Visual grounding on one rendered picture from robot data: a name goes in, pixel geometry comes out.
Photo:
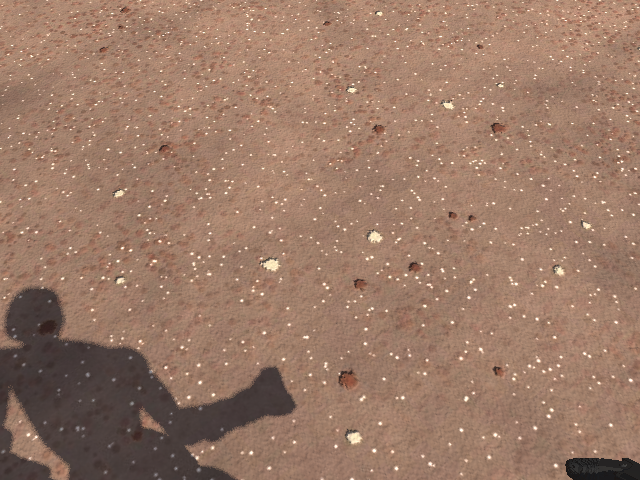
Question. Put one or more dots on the right robot hand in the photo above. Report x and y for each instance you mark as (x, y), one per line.
(602, 469)

